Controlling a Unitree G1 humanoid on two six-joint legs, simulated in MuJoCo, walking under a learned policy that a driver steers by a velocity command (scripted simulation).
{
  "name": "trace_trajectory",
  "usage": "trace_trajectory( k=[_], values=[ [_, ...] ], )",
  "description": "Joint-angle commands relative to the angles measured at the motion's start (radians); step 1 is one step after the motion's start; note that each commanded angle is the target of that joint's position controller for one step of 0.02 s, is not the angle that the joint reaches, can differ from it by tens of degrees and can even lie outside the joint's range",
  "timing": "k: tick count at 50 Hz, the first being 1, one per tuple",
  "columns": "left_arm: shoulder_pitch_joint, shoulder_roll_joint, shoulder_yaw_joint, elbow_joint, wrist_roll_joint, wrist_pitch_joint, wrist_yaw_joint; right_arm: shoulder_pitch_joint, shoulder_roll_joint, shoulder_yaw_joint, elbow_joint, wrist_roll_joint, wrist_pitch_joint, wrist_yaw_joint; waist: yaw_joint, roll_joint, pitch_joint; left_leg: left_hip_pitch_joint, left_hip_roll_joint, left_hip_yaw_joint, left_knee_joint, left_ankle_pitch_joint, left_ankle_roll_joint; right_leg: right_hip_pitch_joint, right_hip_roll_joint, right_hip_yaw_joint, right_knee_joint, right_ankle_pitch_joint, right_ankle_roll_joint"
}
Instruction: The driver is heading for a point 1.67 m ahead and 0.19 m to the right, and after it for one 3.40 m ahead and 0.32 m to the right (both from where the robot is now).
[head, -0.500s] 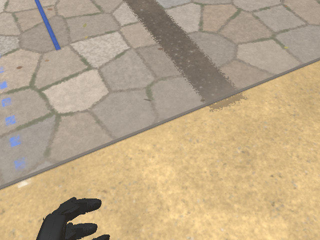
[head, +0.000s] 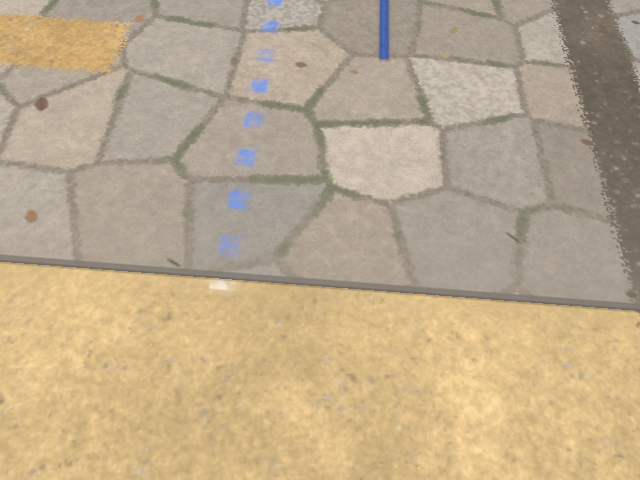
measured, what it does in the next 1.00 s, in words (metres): steps on the spot, turning right: right foot, then left foot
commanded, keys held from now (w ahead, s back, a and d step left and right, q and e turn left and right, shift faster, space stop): q+shift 0.14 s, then e+shift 0.78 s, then q+shift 0.08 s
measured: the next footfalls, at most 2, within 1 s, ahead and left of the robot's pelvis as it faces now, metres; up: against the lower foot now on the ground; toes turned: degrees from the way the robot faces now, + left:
right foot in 0.28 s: +0.11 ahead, -0.12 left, +0.00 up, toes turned +13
left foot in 0.74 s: +0.07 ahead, +0.05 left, +0.00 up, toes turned -16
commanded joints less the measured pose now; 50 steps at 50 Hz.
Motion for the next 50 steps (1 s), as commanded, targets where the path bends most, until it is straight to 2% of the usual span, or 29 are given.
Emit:
trace_trajectory(
  k=[1,4,7,11,12,13,14,15,16,17,18,19,20,22,25,30,33,35,36,37,38,39,40,41,42,43,46,48,50],
  values=[
    [0.043,0.073,0.017,-0.051,0.001,0.013,0.009,0.007,-0.164,-0.049,-0.065,-0.010,-0.014,-0.004,0.013,0.084,-0.187,0.168,0.221,-0.317,-0.180,0.264,0.130,-0.033,0.016,0.016,-0.059,0.035,0.009],
    [0.000,0.066,0.008,-0.067,-0.006,0.019,0.016,0.027,-0.177,-0.056,-0.063,-0.014,-0.009,-0.011,-0.013,0.108,-0.177,0.176,0.216,-0.410,-0.191,0.092,0.138,-0.055,0.039,0.034,-0.170,0.033,0.005],
    [-0.031,0.065,0.003,-0.077,-0.008,0.012,0.015,0.025,-0.182,-0.060,-0.064,-0.020,-0.006,-0.008,-0.025,0.130,-0.178,0.164,0.201,-0.480,-0.198,-0.015,0.133,-0.011,0.075,0.052,-0.278,0.046,-0.014],
    [0.047,0.069,0.003,-0.040,-0.029,0.004,0.025,-0.018,-0.135,-0.036,-0.054,-0.026,-0.008,-0.006,-0.011,0.198,-0.225,0.142,0.201,-0.415,-0.145,0.160,0.097,0.171,0.065,-0.006,-0.416,0.044,-0.040],
    [0.068,0.062,0.002,-0.034,-0.031,0.001,0.024,-0.020,-0.120,-0.027,-0.048,-0.024,-0.006,-0.007,-0.003,0.198,-0.227,0.126,0.200,-0.411,-0.133,0.173,0.088,0.232,0.063,-0.023,-0.484,0.068,-0.049],
    [0.099,0.043,-0.002,-0.024,-0.027,-0.004,0.022,-0.028,-0.101,-0.015,-0.040,-0.015,-0.004,-0.013,0.020,0.181,-0.219,0.082,0.192,-0.400,-0.117,0.127,0.066,0.323,0.056,-0.034,-0.606,0.139,-0.066],
    [0.076,0.028,-0.010,-0.031,-0.014,-0.010,0.022,-0.005,-0.056,0.005,-0.025,-0.010,-0.005,-0.021,0.017,0.129,-0.198,0.038,0.166,-0.379,-0.102,0.007,0.022,0.384,0.025,0.014,-0.740,0.166,-0.084],
    [0.023,0.049,-0.018,-0.054,0.006,-0.018,0.022,0.056,0.010,0.028,-0.007,-0.011,-0.008,-0.026,-0.023,-0.065,-0.178,0.015,0.087,-0.279,0.031,-0.184,-0.031,0.379,-0.148,0.262,-0.905,0.107,-0.112],
    [-0.042,0.124,-0.006,-0.075,0.013,-0.022,0.010,0.032,-0.044,0.016,-0.026,-0.012,-0.003,-0.033,-0.039,-0.180,-0.092,-0.002,-0.010,-0.127,0.033,-0.285,-0.065,0.214,-0.256,0.473,-0.971,0.098,-0.201],
    [-0.030,0.128,0.007,-0.066,-0.001,-0.021,-0.006,0.003,-0.101,0.001,-0.023,-0.024,-0.004,-0.037,-0.022,-0.153,-0.065,0.049,0.029,-0.104,0.116,-0.274,-0.081,0.167,-0.247,0.493,-0.970,0.137,-0.240],
    [-0.018,0.134,0.014,-0.055,-0.015,-0.020,-0.014,-0.018,-0.112,-0.003,-0.022,-0.022,-0.010,-0.035,-0.019,-0.131,-0.060,0.033,0.025,-0.079,0.154,-0.249,-0.085,0.193,-0.198,0.458,-0.930,0.198,-0.236],
    [0.017,0.165,0.031,-0.039,-0.021,-0.017,-0.017,-0.032,-0.113,-0.003,-0.018,-0.020,-0.017,-0.033,-0.002,-0.114,-0.065,-0.007,0.009,-0.054,0.225,-0.252,-0.094,0.240,-0.158,0.422,-0.893,0.279,-0.226],
    [0.049,0.193,0.047,-0.029,-0.028,-0.015,-0.015,-0.035,-0.110,-0.003,-0.021,-0.025,-0.020,-0.031,0.010,-0.112,-0.081,-0.069,0.004,-0.046,0.302,-0.265,-0.103,0.311,-0.137,0.414,-0.858,0.375,-0.224],
    [0.081,0.183,0.058,-0.019,-0.041,-0.009,-0.016,-0.029,-0.091,0.005,-0.017,-0.025,-0.018,-0.034,0.013,-0.086,-0.125,-0.134,0.010,-0.048,0.410,-0.292,-0.122,0.397,-0.111,0.407,-0.807,0.523,-0.224],
    [0.104,0.160,0.068,-0.015,-0.036,0.001,-0.015,-0.081,-0.063,0.017,-0.043,-0.016,-0.013,-0.048,0.037,-0.099,-0.149,-0.191,0.019,-0.043,0.398,-0.294,-0.140,0.463,-0.073,0.431,-0.795,0.485,-0.221],
    [0.139,0.179,0.096,-0.001,-0.029,0.019,-0.014,-0.108,-0.057,0.027,-0.057,-0.002,-0.024,-0.055,0.062,-0.126,-0.182,-0.133,0.004,-0.063,0.256,-0.301,-0.109,0.472,-0.058,0.534,-0.806,0.357,-0.226],
    [0.092,0.188,0.106,-0.011,-0.025,0.030,-0.025,-0.060,-0.064,0.028,-0.040,-0.002,-0.035,-0.063,0.041,-0.136,-0.183,0.016,-0.022,-0.059,0.121,-0.283,-0.089,0.375,-0.027,0.563,-0.820,0.307,-0.206],
    [0.039,0.187,0.108,-0.021,-0.029,0.033,-0.033,0.013,-0.077,0.023,-0.018,0.001,-0.043,-0.076,0.002,-0.147,-0.172,0.184,-0.033,-0.049,-0.051,-0.226,-0.069,0.251,0.009,0.570,-0.834,0.225,-0.158],
    [0.008,0.179,0.104,-0.030,-0.038,0.032,-0.032,0.065,-0.090,0.017,-0.003,-0.001,-0.050,-0.087,-0.033,-0.130,-0.162,0.309,0.000,-0.053,-0.199,-0.141,-0.061,0.156,0.051,0.548,-0.825,0.115,-0.110],
    [0.048,0.137,0.094,-0.030,-0.045,0.028,-0.028,0.068,-0.162,0.000,-0.006,-0.008,-0.059,-0.097,-0.012,0.006,-0.187,0.438,0.178,-0.202,-0.304,-0.218,-0.023,0.030,0.132,0.458,-0.700,-0.103,-0.047],
    [0.078,0.097,0.090,-0.050,-0.049,0.025,-0.024,-0.035,-0.250,-0.014,-0.056,-0.014,-0.054,-0.093,0.011,0.269,-0.164,0.391,0.461,-0.512,-0.375,-0.357,0.083,-0.103,0.280,0.181,-0.384,-0.158,-0.010],
    [0.055,0.201,0.110,-0.033,-0.002,0.022,-0.021,-0.085,-0.192,-0.002,-0.064,-0.034,-0.052,-0.085,0.018,0.142,-0.085,0.234,0.495,-0.457,-0.360,-0.177,0.143,-0.123,0.175,0.128,-0.174,-0.102,0.004],
    [0.061,0.206,0.116,-0.024,-0.001,0.024,-0.032,-0.101,-0.122,0.018,-0.070,-0.034,-0.055,-0.081,0.045,0.120,-0.084,0.179,0.442,-0.352,-0.314,-0.016,0.142,-0.057,0.146,0.105,-0.070,-0.058,-0.005],
    [0.092,0.186,0.110,-0.008,-0.003,0.033,-0.044,-0.130,-0.080,0.031,-0.072,-0.032,-0.059,-0.074,0.068,0.107,-0.079,0.169,0.370,-0.231,-0.286,0.085,0.114,-0.043,0.132,0.091,0.007,-0.004,-0.013],
    [0.116,0.171,0.105,0.004,-0.008,0.042,-0.055,-0.137,-0.080,0.032,-0.076,-0.030,-0.064,-0.075,0.074,0.134,-0.087,0.188,0.327,-0.154,-0.265,0.140,0.098,-0.049,0.125,0.072,0.078,0.036,-0.013],
    [0.126,0.166,0.099,0.011,-0.017,0.049,-0.063,-0.126,-0.080,0.031,-0.084,-0.033,-0.067,-0.077,0.060,0.155,-0.091,0.214,0.309,-0.100,-0.253,0.205,0.099,-0.070,0.114,0.039,0.118,0.049,-0.004],
    [0.017,0.151,0.079,-0.027,-0.027,0.056,-0.077,-0.009,-0.092,0.022,-0.064,-0.032,-0.070,-0.076,-0.015,0.162,-0.088,0.356,0.328,-0.049,-0.225,0.299,0.106,-0.156,0.071,-0.004,0.022,0.065,0.023],
    [-0.033,0.123,0.061,-0.045,-0.025,0.057,-0.072,0.088,-0.113,0.013,-0.024,-0.028,-0.075,-0.071,-0.056,0.166,-0.116,0.414,0.344,-0.080,-0.187,0.415,0.129,-0.128,0.090,0.024,-0.073,0.014,0.022],
    [-0.037,0.091,0.043,-0.044,-0.027,0.058,-0.059,0.089,-0.119,0.010,-0.011,-0.024,-0.082,-0.059,-0.049,0.183,-0.140,0.406,0.348,-0.080,-0.157,0.451,0.131,-0.040,0.115,0.045,-0.201,-0.029,0.003]
  ],
)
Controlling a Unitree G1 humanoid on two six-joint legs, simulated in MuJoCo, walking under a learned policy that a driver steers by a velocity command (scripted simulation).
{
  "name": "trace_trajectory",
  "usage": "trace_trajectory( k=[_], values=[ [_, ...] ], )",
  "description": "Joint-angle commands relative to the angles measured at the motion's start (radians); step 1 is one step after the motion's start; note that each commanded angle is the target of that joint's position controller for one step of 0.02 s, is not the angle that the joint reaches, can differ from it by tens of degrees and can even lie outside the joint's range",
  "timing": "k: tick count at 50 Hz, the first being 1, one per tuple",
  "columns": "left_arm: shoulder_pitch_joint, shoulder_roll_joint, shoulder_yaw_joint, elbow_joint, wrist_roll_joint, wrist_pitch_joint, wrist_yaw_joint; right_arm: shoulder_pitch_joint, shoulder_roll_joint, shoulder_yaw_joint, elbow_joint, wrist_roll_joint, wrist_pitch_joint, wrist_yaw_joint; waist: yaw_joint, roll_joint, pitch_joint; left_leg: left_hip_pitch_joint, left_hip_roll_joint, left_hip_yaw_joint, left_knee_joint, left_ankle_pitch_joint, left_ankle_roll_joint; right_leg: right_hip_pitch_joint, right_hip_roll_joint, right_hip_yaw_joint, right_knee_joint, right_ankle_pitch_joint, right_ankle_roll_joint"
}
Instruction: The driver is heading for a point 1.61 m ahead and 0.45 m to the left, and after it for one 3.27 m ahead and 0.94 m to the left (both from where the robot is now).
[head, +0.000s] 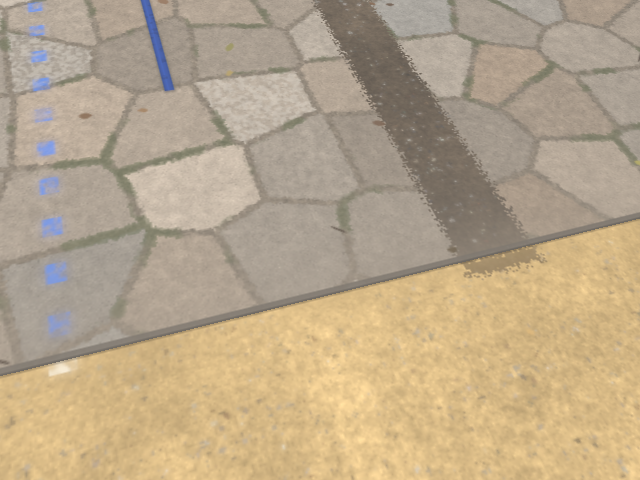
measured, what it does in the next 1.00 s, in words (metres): steps on the spot, turning left: right foot, then left foot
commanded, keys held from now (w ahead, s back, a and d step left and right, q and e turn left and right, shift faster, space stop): q+shift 0.68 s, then e+shift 0.26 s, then w+e+shift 0.06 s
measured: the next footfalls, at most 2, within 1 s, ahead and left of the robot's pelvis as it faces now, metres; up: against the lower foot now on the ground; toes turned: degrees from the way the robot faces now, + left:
right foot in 0.14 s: +0.03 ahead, -0.13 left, +0.00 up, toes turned +4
left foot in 0.50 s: +0.00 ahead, +0.10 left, +0.00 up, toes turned +23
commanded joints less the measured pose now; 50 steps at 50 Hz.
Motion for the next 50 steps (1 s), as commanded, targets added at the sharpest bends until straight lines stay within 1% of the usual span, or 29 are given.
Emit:
trace_trajectory(
  k=[1,3,4,5,6,7,8,9,11,12,14,17,19,22,24,25,26,27,29,30,31,33,36,42,44,47,48,49,50],
  values=[
    [-0.053,0.004,-0.020,-0.087,-0.005,-0.013,0.016,0.055,-0.154,-0.043,-0.018,0.006,-0.016,0.013,-0.022,0.205,-0.109,0.165,0.220,-0.195,-0.033,0.529,0.166,0.006,0.036,-0.005,-0.202,-0.062,-0.021],
    [-0.042,-0.025,-0.043,-0.067,-0.011,-0.012,0.037,0.019,-0.123,-0.026,-0.005,0.009,-0.015,0.030,-0.002,0.252,-0.108,0.080,0.175,-0.191,-0.028,0.526,0.147,0.180,0.029,-0.075,-0.417,-0.061,-0.036],
    [-0.026,-0.033,-0.048,-0.057,-0.009,-0.013,0.048,0.028,-0.132,-0.028,0.015,0.013,-0.009,0.037,0.010,0.257,-0.084,0.054,0.152,-0.203,0.002,0.584,0.136,0.237,0.041,-0.105,-0.536,0.021,-0.043],
    [0.012,-0.024,-0.048,-0.049,-0.002,-0.022,0.061,0.036,-0.157,-0.037,0.029,0.026,-0.003,0.043,0.039,0.239,-0.072,0.012,0.138,-0.213,0.047,0.632,0.109,0.324,0.041,-0.108,-0.694,0.182,-0.055],
    [0.041,0.027,-0.040,-0.044,0.015,-0.036,0.071,0.069,-0.172,-0.044,0.036,0.037,-0.004,0.047,0.042,0.195,-0.107,-0.062,0.135,-0.227,0.070,0.578,0.069,0.457,-0.017,-0.047,-0.760,0.311,-0.073],
    [0.092,0.090,-0.032,-0.051,0.033,-0.050,0.083,0.086,-0.118,-0.030,0.007,0.045,-0.010,0.052,0.048,0.062,-0.200,-0.173,0.113,-0.219,0.143,0.304,0.021,0.637,-0.224,0.116,-0.743,0.457,-0.109],
    [0.030,0.186,-0.011,-0.055,0.014,-0.049,0.088,0.100,-0.039,-0.009,-0.026,0.044,-0.011,0.046,0.020,-0.191,-0.166,-0.323,-0.028,-0.089,0.238,-0.155,-0.014,0.608,-0.400,0.224,-0.687,0.767,-0.232],
    [0.050,0.131,-0.012,-0.060,0.002,-0.052,0.088,0.056,-0.117,-0.030,-0.015,0.023,0.011,0.035,0.091,-0.182,-0.165,-0.322,-0.032,-0.075,0.474,-0.385,-0.024,0.524,-0.445,0.217,-0.681,0.756,-0.323],
    [-0.029,0.045,-0.043,-0.087,0.003,-0.057,0.088,0.077,-0.146,-0.062,0.009,0.028,0.035,0.037,0.037,-0.093,-0.087,-0.343,-0.022,-0.113,0.685,-0.323,-0.037,0.412,-0.367,0.081,-0.711,0.692,-0.302],
    [-0.071,0.029,-0.049,-0.099,0.002,-0.060,0.092,0.100,-0.145,-0.068,0.016,0.025,0.047,0.044,0.009,-0.113,-0.061,-0.332,-0.016,-0.103,0.707,-0.270,-0.049,0.365,-0.329,0.017,-0.724,0.666,-0.270],
    [-0.090,0.020,-0.048,-0.113,0.009,-0.066,0.096,0.114,-0.125,-0.067,0.022,0.020,0.062,0.058,0.000,-0.126,-0.061,-0.331,-0.008,-0.074,0.698,-0.207,-0.076,0.360,-0.297,-0.047,-0.731,0.598,-0.254],
    [-0.075,0.021,-0.039,-0.116,0.014,-0.077,0.097,0.065,-0.098,-0.060,-0.010,0.023,0.076,0.081,0.020,-0.123,-0.048,-0.326,0.029,-0.059,0.575,-0.156,-0.088,0.363,-0.325,-0.078,-0.726,0.495,-0.255],
    [-0.062,0.038,-0.028,-0.114,0.021,-0.085,0.088,0.042,-0.079,-0.053,-0.031,0.020,0.081,0.099,0.031,-0.141,-0.057,-0.249,0.037,-0.038,0.451,-0.162,-0.072,0.344,-0.333,-0.115,-0.696,0.499,-0.243],
    [-0.038,0.070,-0.010,-0.106,0.019,-0.092,0.071,0.048,-0.091,-0.058,-0.047,0.024,0.082,0.112,0.035,-0.138,-0.089,-0.164,0.015,0.010,0.333,-0.187,-0.042,0.350,-0.363,-0.135,-0.617,0.545,-0.227],
    [-0.025,0.068,-0.005,-0.091,-0.009,-0.093,0.058,0.092,-0.096,-0.067,-0.039,0.009,0.068,0.113,-0.004,-0.065,-0.095,-0.060,-0.022,0.023,0.158,-0.069,-0.014,0.293,-0.341,-0.202,-0.471,0.451,-0.168],
    [0.028,0.055,-0.004,-0.075,-0.012,-0.094,0.050,0.156,-0.143,-0.082,-0.020,-0.010,0.052,0.101,-0.034,0.082,-0.111,0.063,0.008,-0.111,0.022,0.058,0.016,0.188,-0.278,-0.259,-0.284,0.271,-0.103],
    [0.008,-0.034,-0.031,-0.158,-0.006,-0.083,0.044,0.183,-0.345,-0.127,-0.051,-0.003,0.036,0.083,-0.019,0.414,-0.091,0.175,0.331,-0.626,-0.064,0.431,0.144,-0.153,-0.089,-0.299,-0.016,-0.256,-0.002],
    [-0.119,-0.003,-0.035,-0.188,0.020,-0.067,0.062,0.265,-0.358,-0.144,-0.043,0.021,0.036,0.079,-0.108,0.296,-0.169,0.177,0.360,-0.710,-0.097,0.469,0.266,-0.192,-0.039,-0.065,0.116,-0.306,-0.005],
    [-0.113,0.031,-0.028,-0.159,0.006,-0.074,0.069,0.121,-0.260,-0.116,-0.059,0.027,0.054,0.062,-0.030,0.180,-0.073,0.082,0.252,-0.533,-0.105,0.172,0.221,-0.192,-0.093,-0.008,0.109,-0.082,-0.023],
    [-0.104,0.040,-0.023,-0.146,0.012,-0.080,0.073,0.037,-0.223,-0.104,-0.080,0.032,0.059,0.056,0.003,0.167,-0.056,0.039,0.183,-0.476,-0.102,0.142,0.177,-0.160,-0.100,-0.014,0.067,0.002,-0.022],
    [-0.075,0.044,-0.023,-0.127,0.025,-0.076,0.074,-0.002,-0.203,-0.097,-0.092,0.037,0.059,0.053,0.018,0.177,-0.070,0.015,0.141,-0.437,-0.091,0.205,0.166,-0.120,-0.085,-0.031,0.070,0.051,-0.018],
    [-0.036,0.022,-0.031,-0.100,0.033,-0.061,0.069,0.018,-0.199,-0.095,-0.086,0.031,0.054,0.057,0.019,0.123,-0.111,0.019,0.124,-0.419,-0.059,0.315,0.160,-0.090,-0.061,-0.037,0.051,0.065,-0.012],
    [-0.004,0.009,-0.041,-0.081,0.022,-0.049,0.073,0.052,-0.198,-0.090,-0.077,0.017,0.044,0.046,0.003,0.130,-0.147,0.074,0.142,-0.429,-0.055,0.309,0.178,-0.096,-0.055,-0.052,-0.035,0.044,-0.009],
    [0.008,-0.022,-0.059,-0.050,0.003,-0.034,0.065,0.021,-0.102,-0.030,-0.046,-0.010,0.031,0.038,-0.007,0.174,-0.115,-0.056,0.143,-0.353,-0.089,0.174,0.164,0.151,-0.057,-0.096,-0.279,0.013,-0.061],
    [0.005,0.011,-0.048,-0.060,-0.006,-0.037,0.057,0.024,-0.152,-0.041,-0.031,-0.010,0.033,0.032,-0.006,0.184,-0.075,-0.063,0.168,-0.361,-0.065,0.182,0.175,0.170,-0.025,-0.107,-0.326,-0.010,-0.082],
    [0.062,0.001,-0.047,-0.058,-0.008,-0.062,0.048,-0.004,-0.181,-0.050,-0.022,0.013,0.041,0.011,0.045,0.131,-0.071,-0.053,0.176,-0.320,0.049,0.286,0.139,0.253,-0.006,-0.110,-0.532,0.074,-0.114],
    [0.104,0.020,-0.043,-0.052,0.006,-0.073,0.045,0.011,-0.172,-0.049,-0.026,0.014,0.037,0.008,0.050,0.090,-0.114,-0.095,0.140,-0.303,0.087,-0.024,0.103,0.326,-0.016,-0.042,-0.606,0.026,-0.146],
    [0.203,0.084,-0.025,-0.032,0.024,-0.080,0.044,-0.030,-0.125,-0.036,-0.064,0.004,0.032,0.013,0.073,-0.070,-0.107,-0.253,0.040,-0.224,0.288,-0.346,0.062,0.403,-0.177,0.247,-0.747,-0.266,-0.215],
    [0.269,0.198,0.016,-0.006,0.007,-0.081,0.031,-0.145,-0.128,-0.030,-0.132,-0.001,0.025,0.023,0.122,-0.241,0.030,-0.553,-0.131,-0.072,0.447,-0.399,0.008,0.406,-0.341,0.667,-0.938,-0.599,-0.343]
  ],
)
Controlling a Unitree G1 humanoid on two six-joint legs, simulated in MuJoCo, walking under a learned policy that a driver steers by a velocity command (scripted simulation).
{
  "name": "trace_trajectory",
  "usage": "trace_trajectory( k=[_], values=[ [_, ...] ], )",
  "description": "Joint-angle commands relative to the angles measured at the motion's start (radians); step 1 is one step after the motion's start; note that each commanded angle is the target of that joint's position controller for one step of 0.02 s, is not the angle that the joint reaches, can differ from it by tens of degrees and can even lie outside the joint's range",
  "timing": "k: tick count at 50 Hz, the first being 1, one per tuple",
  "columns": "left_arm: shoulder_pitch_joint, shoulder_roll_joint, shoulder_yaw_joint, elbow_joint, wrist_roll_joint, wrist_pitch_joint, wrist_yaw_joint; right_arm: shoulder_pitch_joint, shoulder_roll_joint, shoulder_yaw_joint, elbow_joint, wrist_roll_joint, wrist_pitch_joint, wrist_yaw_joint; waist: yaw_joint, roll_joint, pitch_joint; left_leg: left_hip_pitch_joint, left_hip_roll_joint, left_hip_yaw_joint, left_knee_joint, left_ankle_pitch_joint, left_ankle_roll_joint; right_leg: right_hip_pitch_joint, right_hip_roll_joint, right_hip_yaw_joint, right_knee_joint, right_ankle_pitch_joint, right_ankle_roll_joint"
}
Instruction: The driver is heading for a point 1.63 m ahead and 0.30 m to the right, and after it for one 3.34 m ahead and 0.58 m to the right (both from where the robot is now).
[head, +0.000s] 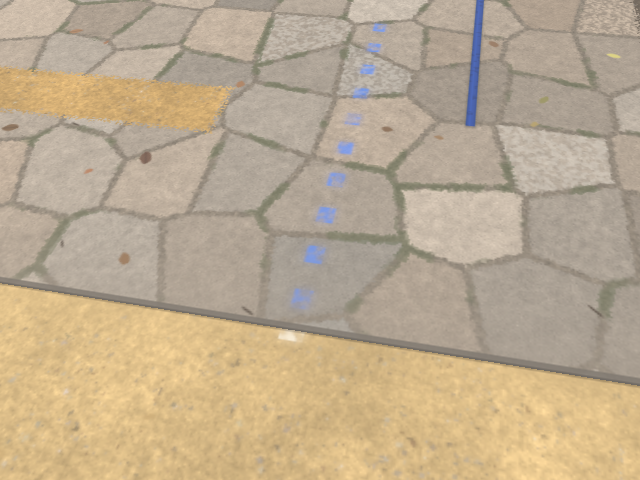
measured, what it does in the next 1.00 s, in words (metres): walks ahead, turning right: left foot, then right foot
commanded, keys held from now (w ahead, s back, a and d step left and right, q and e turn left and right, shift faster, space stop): w+e+shift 0.52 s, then w+shift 0.02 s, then w+q+shift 0.46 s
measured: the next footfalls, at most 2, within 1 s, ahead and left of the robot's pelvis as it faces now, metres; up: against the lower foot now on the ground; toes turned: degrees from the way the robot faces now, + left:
left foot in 0.36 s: +0.25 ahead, +0.11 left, +0.00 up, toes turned -22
right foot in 0.80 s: +0.50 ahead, -0.28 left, +0.00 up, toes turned -28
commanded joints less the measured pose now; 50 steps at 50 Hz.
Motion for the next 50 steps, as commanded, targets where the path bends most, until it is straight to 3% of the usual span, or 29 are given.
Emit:
trace_trajectory(
  k=[1,3,6,10,14,15,17,18,19,20,21,22,23,25,27,29,31,33,35,37,38,39,40,41,42,43,44,47,50],
  values=[
    [0.162,0.262,0.086,-0.022,0.007,-0.024,-0.013,-0.136,-0.160,-0.050,-0.163,-0.018,-0.040,0.009,0.038,-0.255,0.131,-0.498,0.003,-0.056,0.299,-0.181,-0.010,0.164,-0.379,0.857,-0.519,-0.798,-0.251],
    [0.097,0.215,0.080,-0.028,-0.007,-0.035,-0.008,-0.143,-0.165,-0.053,-0.148,-0.002,-0.072,0.032,-0.001,-0.136,0.141,-0.461,0.064,-0.062,0.293,0.016,-0.043,0.115,-0.308,0.695,-0.474,-0.541,-0.205],
    [0.078,0.202,0.085,-0.019,-0.015,-0.050,0.003,-0.116,-0.119,-0.039,-0.103,-0.032,-0.075,0.052,0.002,-0.113,0.019,-0.354,0.055,-0.015,0.273,0.159,-0.095,0.145,-0.176,0.503,-0.425,-0.249,-0.153],
    [0.106,0.214,0.096,-0.018,-0.017,-0.054,0.000,-0.208,-0.097,-0.024,-0.138,-0.014,-0.062,0.047,0.035,-0.152,0.026,-0.332,0.039,0.010,0.106,0.162,-0.141,0.108,-0.138,0.513,-0.399,-0.216,-0.165],
    [0.085,0.250,0.110,-0.021,-0.011,-0.053,-0.003,-0.273,-0.119,-0.023,-0.166,0.002,-0.072,0.035,0.058,-0.186,0.010,-0.213,0.010,-0.002,-0.080,0.110,-0.147,0.081,-0.125,0.567,-0.338,-0.204,-0.161],
    [0.060,0.252,0.111,-0.026,-0.008,-0.054,-0.005,-0.252,-0.128,-0.026,-0.167,0.010,-0.074,0.028,0.039,-0.188,0.006,-0.134,0.007,-0.014,-0.127,0.111,-0.138,0.044,-0.126,0.585,-0.321,-0.193,-0.150],
    [-0.028,0.241,0.108,-0.047,-0.011,-0.058,-0.009,-0.111,-0.158,-0.039,-0.132,0.025,-0.090,0.008,-0.056,-0.146,-0.019,0.191,0.026,-0.018,-0.256,0.174,-0.098,-0.141,-0.092,0.558,-0.238,-0.147,-0.100],
    [-0.028,0.208,0.097,-0.044,-0.014,-0.067,-0.010,0.020,-0.212,-0.059,-0.099,0.012,-0.102,-0.009,-0.115,-0.083,-0.076,0.438,0.081,-0.049,-0.267,0.152,-0.072,-0.278,-0.037,0.491,-0.095,-0.128,-0.065],
    [-0.016,0.126,0.073,-0.061,-0.040,-0.087,-0.008,0.169,-0.314,-0.092,-0.082,-0.020,-0.112,-0.026,-0.189,0.117,-0.190,0.676,0.319,-0.304,-0.354,-0.149,-0.018,-0.438,0.070,0.316,0.211,-0.190,-0.019],
    [-0.061,0.095,0.052,-0.115,-0.048,-0.088,-0.003,0.223,-0.380,-0.109,-0.064,-0.039,-0.103,-0.027,-0.191,0.258,-0.250,0.696,0.515,-0.707,-0.467,-0.502,0.044,-0.607,0.105,0.175,0.452,-0.225,-0.009],
    [-0.095,0.144,0.054,-0.113,-0.020,-0.070,0.002,0.151,-0.305,-0.094,-0.071,-0.045,-0.101,-0.021,-0.146,0.117,-0.155,0.573,0.524,-0.676,-0.441,-0.485,0.061,-0.649,-0.021,0.133,0.612,-0.106,-0.009],
    [-0.139,0.170,0.062,-0.106,0.008,-0.063,-0.012,0.131,-0.228,-0.072,-0.082,-0.036,-0.103,-0.016,-0.141,0.024,-0.093,0.485,0.469,-0.543,-0.423,-0.378,0.046,-0.643,-0.050,0.114,0.644,-0.038,-0.007],
    [-0.133,0.162,0.062,-0.098,0.016,-0.058,-0.033,0.125,-0.195,-0.061,-0.074,-0.033,-0.108,-0.011,-0.119,0.017,-0.058,0.425,0.414,-0.402,-0.442,-0.248,0.029,-0.619,-0.082,0.106,0.641,0.008,0.003],
    [-0.156,0.146,0.057,-0.099,0.023,-0.040,-0.066,0.156,-0.173,-0.051,-0.037,-0.020,-0.121,-0.008,-0.109,0.065,-0.005,0.370,0.342,-0.234,-0.492,-0.095,0.007,-0.626,-0.119,0.077,0.673,0.057,0.016],
    [-0.203,0.122,0.045,-0.121,0.025,-0.034,-0.081,0.205,-0.152,-0.045,-0.001,-0.010,-0.139,0.006,-0.107,0.070,0.022,0.345,0.325,-0.154,-0.499,0.049,0.010,-0.653,-0.120,0.089,0.704,0.117,0.017],
    [-0.246,0.088,0.028,-0.139,0.030,-0.041,-0.080,0.251,-0.124,-0.034,0.041,-0.012,-0.158,0.016,-0.095,0.047,0.068,0.290,0.314,-0.118,-0.533,0.110,0.039,-0.663,-0.082,0.146,0.653,0.163,0.019],
    [-0.322,0.099,0.021,-0.169,0.026,-0.049,-0.078,0.267,-0.123,-0.032,0.075,-0.008,-0.161,0.019,-0.080,0.043,0.123,0.254,0.294,-0.053,-0.570,0.229,0.066,-0.658,-0.047,0.137,0.509,0.188,0.023],
    [-0.399,0.104,0.007,-0.193,0.028,-0.062,-0.091,0.271,-0.131,-0.033,0.103,0.002,-0.158,0.020,-0.075,0.034,0.145,0.198,0.269,0.013,-0.629,0.388,0.073,-0.525,-0.050,0.009,0.283,0.234,0.015],
    [-0.461,0.070,-0.017,-0.203,0.028,-0.076,-0.097,0.327,-0.163,-0.037,0.155,0.015,-0.153,0.024,-0.097,0.030,0.151,0.172,0.268,0.014,-0.669,0.641,0.086,-0.329,-0.056,-0.108,0.144,0.263,-0.020],
    [-0.400,0.088,-0.013,-0.184,0.026,-0.080,-0.070,0.327,-0.243,-0.052,0.190,0.010,-0.149,0.023,-0.047,0.073,0.075,0.266,0.286,0.042,-0.509,1.157,0.090,-0.158,0.003,-0.112,0.097,0.162,-0.046],
    [-0.269,0.125,0.003,-0.151,0.028,-0.082,-0.048,0.331,-0.278,-0.059,0.208,0.007,-0.144,0.017,0.027,0.104,-0.024,0.286,0.301,0.043,-0.323,1.351,0.085,0.006,0.036,-0.095,0.090,0.079,-0.059],
    [-0.054,0.165,0.024,-0.087,0.030,-0.088,-0.025,0.306,-0.294,-0.062,0.214,0.017,-0.138,0.011,0.142,0.115,-0.135,0.196,0.284,0.048,-0.073,1.309,0.071,0.281,0.027,-0.055,0.013,0.118,-0.068],
    [0.119,0.246,0.056,-0.037,0.052,-0.091,0.002,0.289,-0.252,-0.051,0.195,0.019,-0.143,0.014,0.217,0.086,-0.247,-0.046,0.229,0.056,0.237,0.953,0.060,0.586,-0.129,0.094,0.020,0.002,-0.074],
    [0.161,0.324,0.075,-0.029,0.081,-0.104,0.013,0.378,-0.058,-0.016,0.147,0.035,-0.146,0.025,0.102,-0.195,-0.414,-0.350,0.097,0.019,0.630,-0.076,0.054,0.834,-0.486,0.557,-0.053,-0.326,-0.109],
    [0.171,0.304,0.075,-0.038,0.055,-0.095,0.017,0.303,-0.159,-0.042,0.127,0.050,-0.138,0.023,0.145,-0.133,-0.464,-0.402,0.077,-0.067,0.754,-0.016,0.076,0.718,-0.535,0.782,-0.231,-0.392,-0.115],
    [0.082,0.236,0.060,-0.009,0.045,-0.097,0.016,0.203,-0.176,-0.053,0.106,0.048,-0.129,0.023,0.093,-0.091,-0.238,-0.457,0.129,-0.062,0.724,0.117,0.076,0.550,-0.453,0.597,-0.261,-0.316,-0.092],
    [0.022,0.180,0.050,0.001,0.037,-0.104,0.013,0.198,-0.133,-0.042,0.111,0.039,-0.125,0.032,0.047,-0.097,-0.108,-0.450,0.160,-0.042,0.675,0.167,0.065,0.403,-0.419,0.467,-0.296,-0.174,-0.089],
    [-0.010,0.093,0.033,0.035,0.016,-0.125,0.013,0.251,-0.069,-0.039,0.156,0.010,-0.072,0.052,-0.054,-0.131,0.001,-0.363,0.205,-0.033,0.636,0.165,0.030,0.178,-0.349,0.219,-0.392,-0.019,-0.063],
    [0.002,0.061,0.028,0.081,-0.007,-0.155,0.004,0.107,-0.038,-0.038,0.104,-0.002,-0.042,0.070,-0.076,-0.125,0.105,-0.474,0.226,-0.005,0.595,0.245,0.021,0.142,-0.310,0.015,-0.465,0.179,-0.029]
  ],
)
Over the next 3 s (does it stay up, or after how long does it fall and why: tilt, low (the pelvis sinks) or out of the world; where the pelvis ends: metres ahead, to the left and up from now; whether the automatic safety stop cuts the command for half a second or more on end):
stays up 1.31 -0.34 -0.03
